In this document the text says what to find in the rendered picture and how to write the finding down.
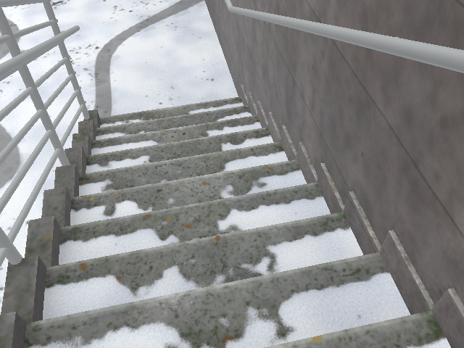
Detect stairs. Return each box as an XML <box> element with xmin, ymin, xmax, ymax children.
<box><xmin>24</xmin><ymin>97</ymin><xmax>451</xmax><ymax>348</ymax></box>

